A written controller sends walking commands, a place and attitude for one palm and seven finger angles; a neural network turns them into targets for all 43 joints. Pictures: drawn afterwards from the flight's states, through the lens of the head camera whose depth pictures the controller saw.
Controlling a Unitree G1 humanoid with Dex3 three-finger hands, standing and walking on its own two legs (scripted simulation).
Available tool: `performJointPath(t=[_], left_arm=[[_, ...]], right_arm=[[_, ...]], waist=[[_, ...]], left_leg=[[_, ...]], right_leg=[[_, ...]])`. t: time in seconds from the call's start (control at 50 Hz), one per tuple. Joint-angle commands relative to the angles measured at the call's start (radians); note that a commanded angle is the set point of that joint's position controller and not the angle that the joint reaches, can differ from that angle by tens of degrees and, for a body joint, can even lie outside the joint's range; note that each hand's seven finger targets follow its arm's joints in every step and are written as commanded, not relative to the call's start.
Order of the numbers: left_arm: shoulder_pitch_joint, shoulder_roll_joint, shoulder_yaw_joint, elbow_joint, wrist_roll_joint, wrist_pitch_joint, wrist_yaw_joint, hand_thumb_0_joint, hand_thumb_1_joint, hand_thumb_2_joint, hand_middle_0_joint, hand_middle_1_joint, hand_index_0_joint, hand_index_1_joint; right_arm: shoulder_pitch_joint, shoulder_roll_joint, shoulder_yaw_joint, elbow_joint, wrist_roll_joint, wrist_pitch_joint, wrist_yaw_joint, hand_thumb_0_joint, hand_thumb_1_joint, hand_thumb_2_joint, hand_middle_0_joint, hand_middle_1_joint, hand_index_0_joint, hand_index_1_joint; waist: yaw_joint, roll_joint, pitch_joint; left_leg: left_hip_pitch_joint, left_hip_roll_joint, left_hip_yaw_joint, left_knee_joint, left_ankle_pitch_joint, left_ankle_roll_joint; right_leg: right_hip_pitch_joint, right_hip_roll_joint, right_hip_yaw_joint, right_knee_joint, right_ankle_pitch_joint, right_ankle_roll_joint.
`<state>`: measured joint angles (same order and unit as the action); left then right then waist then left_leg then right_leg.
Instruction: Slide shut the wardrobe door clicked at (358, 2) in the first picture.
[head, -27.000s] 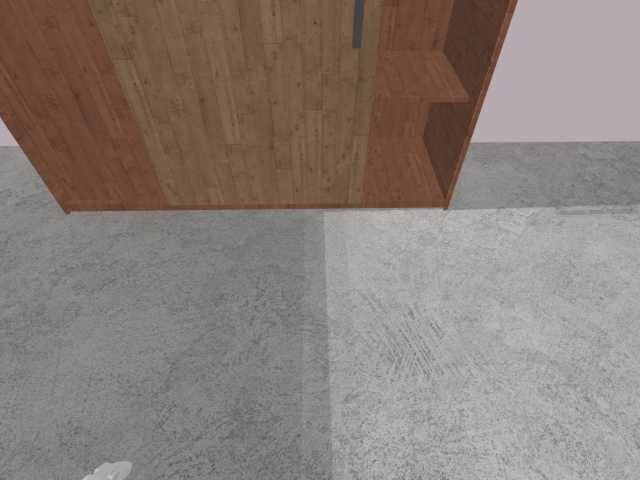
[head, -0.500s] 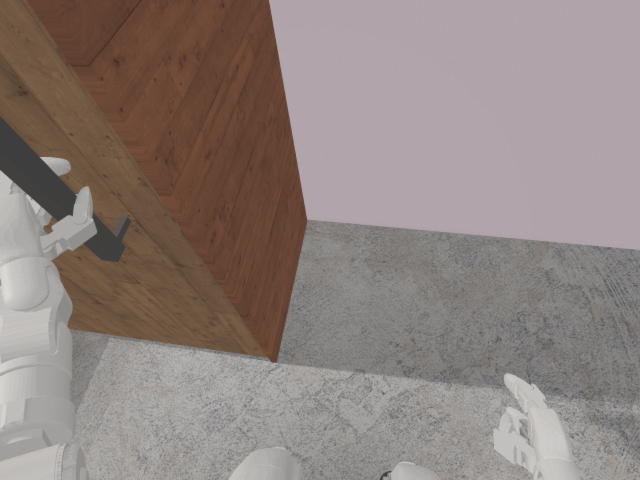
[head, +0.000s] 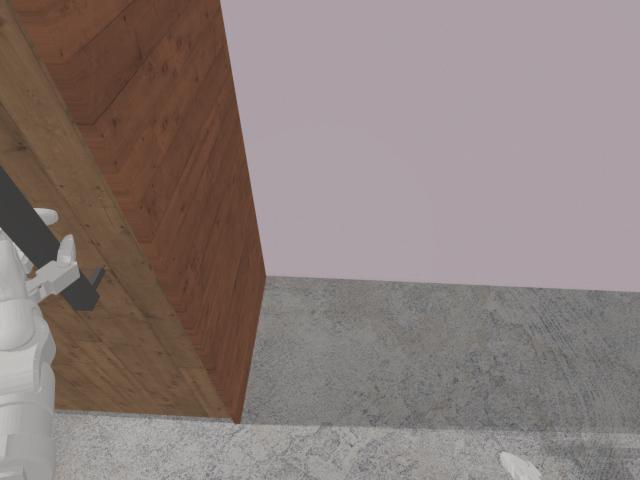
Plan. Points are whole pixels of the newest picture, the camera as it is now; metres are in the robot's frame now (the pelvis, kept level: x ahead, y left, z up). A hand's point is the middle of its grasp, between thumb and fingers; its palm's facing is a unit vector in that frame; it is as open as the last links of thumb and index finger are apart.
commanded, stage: stop walking and hold the door there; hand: left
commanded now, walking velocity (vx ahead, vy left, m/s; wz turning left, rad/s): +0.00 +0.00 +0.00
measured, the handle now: (44, 224) +0.37 +0.37 +0.13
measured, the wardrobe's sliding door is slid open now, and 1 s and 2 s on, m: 0.00 0.00 0.00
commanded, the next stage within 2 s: loosen the grip on the handle in 1.94 s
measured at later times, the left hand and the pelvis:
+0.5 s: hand (60, 265) +0.33 +0.34 +0.10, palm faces +0.49 -0.84 -0.26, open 6.1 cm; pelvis -0.03 +0.04 +0.00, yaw +1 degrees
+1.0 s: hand (58, 269) +0.32 +0.34 +0.10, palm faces +0.30 -0.94 -0.17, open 6.1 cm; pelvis -0.07 +0.14 -0.01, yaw +0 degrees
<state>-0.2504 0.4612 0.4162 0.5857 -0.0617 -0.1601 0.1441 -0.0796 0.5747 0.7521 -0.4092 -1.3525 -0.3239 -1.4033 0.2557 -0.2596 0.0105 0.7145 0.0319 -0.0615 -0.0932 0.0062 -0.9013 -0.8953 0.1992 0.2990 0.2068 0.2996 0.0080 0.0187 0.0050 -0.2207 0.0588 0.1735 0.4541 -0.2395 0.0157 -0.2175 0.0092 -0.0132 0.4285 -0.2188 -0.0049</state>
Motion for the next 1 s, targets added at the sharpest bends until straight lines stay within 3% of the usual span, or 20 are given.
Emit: performJointPath(t=[0.0,0.16,0.24,0.34,0.4,0.46,0.52,0.56,0.64,0.7,0.76,0.78,0.8,0.82,0.84,0.86,0.88,0.9,0.92,0.98], left_arm=[[-0.245,0.237,-0.018,-0.171,0.032,-0.055,-0.006,0.000,0.900,0.900,-0.450,-1.400,-0.450,-1.400],[-0.239,0.249,-0.012,-0.095,0.038,-0.064,-0.006,0.000,0.900,0.900,-0.450,-1.400,-0.450,-1.400],[-0.257,0.245,-0.028,-0.091,0.043,-0.078,-0.007,0.000,0.900,0.900,-0.450,-1.400,-0.450,-1.400],[-0.304,0.241,-0.044,-0.094,0.043,-0.085,-0.002,0.000,0.900,0.900,-0.450,-1.400,-0.450,-1.400],[-0.352,0.202,-0.087,-0.109,0.043,-0.087,-0.001,0.000,0.900,0.900,-0.450,-1.400,-0.450,-1.400],[-0.395,0.196,-0.098,-0.124,0.045,-0.091,0.003,0.000,0.900,0.900,-0.450,-1.400,-0.450,-1.400],[-0.410,0.143,-0.134,-0.155,0.040,-0.109,-0.002,0.000,0.900,0.900,-0.450,-1.400,-0.450,-1.400],[-0.441,0.107,-0.164,-0.199,0.037,-0.122,-0.007,0.000,0.900,0.900,-0.450,-1.400,-0.450,-1.400],[-0.485,0.059,-0.215,-0.269,0.025,-0.106,-0.008,0.000,0.900,0.900,-0.450,-1.400,-0.450,-1.400],[-0.502,0.030,-0.251,-0.298,0.023,-0.076,-0.008,0.000,0.900,0.900,-0.450,-1.400,-0.450,-1.400],[-0.494,0.049,-0.229,-0.335,0.014,-0.053,0.002,0.000,0.900,0.900,-0.450,-1.400,-0.450,-1.400],[-0.469,0.058,-0.225,-0.337,0.013,-0.044,0.004,0.000,0.900,0.900,-0.450,-1.400,-0.450,-1.400],[-0.448,0.064,-0.215,-0.342,0.015,-0.047,0.006,0.000,0.900,0.900,-0.450,-1.400,-0.450,-1.400],[-0.463,0.109,-0.204,-0.345,0.032,-0.066,0.005,0.000,0.900,0.900,-0.450,-1.400,-0.450,-1.400],[-0.471,0.086,-0.200,-0.277,0.005,-0.056,0.007,0.000,0.900,0.900,-0.450,-1.400,-0.450,-1.400],[-0.507,0.001,-0.258,-0.314,-0.001,-0.049,-0.005,0.000,0.900,0.900,-0.450,-1.400,-0.450,-1.400],[-0.588,-0.029,-0.299,-0.428,0.001,-0.063,-0.016,0.000,0.900,0.900,-0.450,-1.400,-0.450,-1.400],[-0.611,0.053,-0.213,-0.451,0.019,-0.083,-0.004,0.000,0.900,0.900,-0.450,-1.400,-0.450,-1.400],[-0.571,0.056,-0.205,-0.426,0.030,-0.089,-0.002,0.000,0.900,0.900,-0.450,-1.400,-0.450,-1.400],[-0.548,0.016,-0.229,-0.514,0.031,-0.088,-0.014,0.000,0.900,0.900,-0.450,-1.400,-0.450,-1.400]], right_arm=[[-0.080,-0.156,-0.060,-0.137,0.006,-0.055,-0.017,0.000,-0.900,-0.900,0.200,0.300,0.200,0.300],[-0.062,-0.165,-0.067,-0.123,0.008,-0.046,-0.020,0.000,-0.900,-0.900,0.200,0.300,0.200,0.300],[-0.068,-0.174,-0.076,-0.131,0.002,-0.026,-0.013,0.000,-0.900,-0.900,0.200,0.300,0.200,0.300],[-0.073,-0.173,-0.087,-0.146,0.001,0.018,-0.004,0.000,-0.900,-0.900,0.200,0.300,0.200,0.300],[-0.085,-0.164,-0.086,-0.152,0.000,0.038,-0.001,0.000,-0.900,-0.900,0.200,0.300,0.200,0.300],[-0.099,-0.167,-0.084,-0.157,-0.001,0.044,0.000,0.000,-0.900,-0.900,0.200,0.300,0.200,0.300],[-0.115,-0.170,-0.073,-0.176,0.004,0.041,0.002,0.000,-0.900,-0.900,0.200,0.300,0.200,0.300],[-0.120,-0.157,-0.064,-0.192,0.006,0.019,0.004,0.000,-0.900,-0.900,0.200,0.300,0.200,0.300],[-0.126,-0.145,-0.061,-0.164,-0.006,-0.038,0.009,0.000,-0.900,-0.900,0.200,0.300,0.200,0.300],[-0.145,-0.142,-0.055,-0.152,-0.012,-0.057,0.019,0.000,-0.900,-0.900,0.200,0.300,0.200,0.300],[-0.181,-0.138,-0.055,-0.161,-0.028,-0.067,0.036,0.000,-0.900,-0.900,0.200,0.300,0.200,0.300],[-0.201,-0.142,-0.055,-0.171,-0.032,-0.065,0.045,0.000,-0.900,-0.900,0.200,0.300,0.200,0.300],[-0.216,-0.145,-0.058,-0.177,-0.033,-0.058,0.061,0.000,-0.900,-0.900,0.200,0.300,0.200,0.300],[-0.197,-0.131,-0.048,-0.172,-0.015,-0.038,0.073,0.000,-0.900,-0.900,0.200,0.300,0.200,0.300],[-0.174,-0.158,-0.045,-0.164,-0.024,-0.044,0.064,0.000,-0.900,-0.900,0.200,0.300,0.200,0.300],[-0.128,-0.111,-0.042,-0.143,-0.016,-0.051,0.070,0.000,-0.900,-0.900,0.200,0.300,0.200,0.300],[-0.122,-0.099,-0.039,-0.133,-0.010,-0.048,0.072,0.000,-0.900,-0.900,0.200,0.300,0.200,0.300],[-0.146,-0.100,-0.039,-0.130,-0.009,-0.056,0.060,0.000,-0.900,-0.900,0.200,0.300,0.200,0.300],[-0.157,-0.093,-0.032,-0.115,-0.015,-0.052,0.048,0.000,-0.900,-0.900,0.200,0.300,0.200,0.300],[-0.205,-0.050,-0.031,-0.127,-0.020,-0.045,0.025,0.000,-0.900,-0.900,0.200,0.300,0.200,0.300]], waist=[[-0.014,0.025,-0.212],[-0.017,0.036,-0.160],[-0.018,0.050,-0.155],[-0.026,-0.035,-0.222],[-0.031,-0.071,-0.227],[-0.032,-0.072,-0.215],[-0.028,0.082,-0.194],[-0.021,0.192,-0.183],[-0.011,0.116,-0.216],[-0.009,0.088,-0.216],[0.019,0.141,-0.233],[0.037,0.133,-0.236],[0.074,0.046,-0.236],[0.061,-0.368,-0.180],[0.026,-0.270,-0.116],[0.012,-0.216,-0.175],[-0.006,-0.249,-0.223],[0.006,-0.242,-0.192],[0.004,-0.211,-0.175],[0.008,-0.206,-0.175]], left_leg=[[0.137,0.079,-0.117,-0.082,0.208,-0.008],[0.097,0.073,-0.112,-0.124,0.108,-0.011],[0.086,0.038,-0.094,-0.056,0.196,-0.018],[0.105,0.019,-0.088,0.042,0.233,-0.034],[0.114,0.011,-0.096,0.052,0.174,-0.033],[0.143,0.031,-0.117,0.008,0.162,-0.020],[0.117,0.124,-0.225,-0.112,0.065,0.012],[0.055,0.186,-0.301,-0.219,-0.079,0.039],[0.178,0.194,-0.262,-0.164,0.174,0.094],[0.184,0.178,-0.218,-0.152,0.230,0.042],[0.113,0.119,-0.134,-0.186,0.235,-0.099],[0.020,0.087,-0.096,-0.125,0.236,-0.143],[-0.130,0.033,-0.101,0.128,0.228,-0.154],[-0.324,-0.042,-0.187,0.565,-0.196,-0.103],[-0.425,-0.040,-0.319,0.777,-0.315,-0.097],[-0.427,0.005,-0.414,0.821,-0.248,-0.092],[-0.452,-0.011,-0.343,0.819,-0.249,-0.095],[-0.439,0.018,-0.303,0.749,-0.256,-0.090],[-0.363,0.018,-0.249,0.643,-0.254,-0.080],[-0.112,-0.047,-0.066,0.251,-0.176,-0.058]], right_leg=[[0.019,-0.065,0.079,-0.059,0.239,0.001],[-0.009,-0.059,0.064,-0.092,0.150,0.002],[-0.009,-0.100,0.090,-0.106,0.282,-0.006],[-0.006,-0.182,0.127,-0.081,0.427,-0.019],[-0.042,-0.222,0.141,-0.085,0.336,-0.029],[-0.105,-0.206,0.100,-0.057,0.174,-0.016],[-0.157,-0.096,-0.032,0.098,-0.078,0.019],[-0.182,-0.067,-0.058,0.348,-0.236,0.017],[-0.234,-0.090,-0.072,0.516,-0.282,0.026],[-0.188,-0.095,-0.097,0.475,-0.281,0.030],[0.004,-0.071,-0.164,0.269,-0.269,0.007],[0.138,-0.087,-0.173,0.137,-0.195,-0.014],[0.276,-0.183,-0.094,-0.051,-0.075,-0.080],[0.263,-0.536,0.423,-0.182,0.161,-0.226],[0.175,-0.684,0.538,-0.151,0.445,-0.264],[0.222,-0.625,0.374,-0.053,0.466,-0.214],[0.310,-0.552,0.289,0.003,0.528,-0.176],[0.299,-0.519,0.197,0.033,0.582,-0.134],[0.242,-0.479,0.112,0.054,0.621,-0.098],[0.133,-0.373,-0.035,0.124,0.591,-0.057]])
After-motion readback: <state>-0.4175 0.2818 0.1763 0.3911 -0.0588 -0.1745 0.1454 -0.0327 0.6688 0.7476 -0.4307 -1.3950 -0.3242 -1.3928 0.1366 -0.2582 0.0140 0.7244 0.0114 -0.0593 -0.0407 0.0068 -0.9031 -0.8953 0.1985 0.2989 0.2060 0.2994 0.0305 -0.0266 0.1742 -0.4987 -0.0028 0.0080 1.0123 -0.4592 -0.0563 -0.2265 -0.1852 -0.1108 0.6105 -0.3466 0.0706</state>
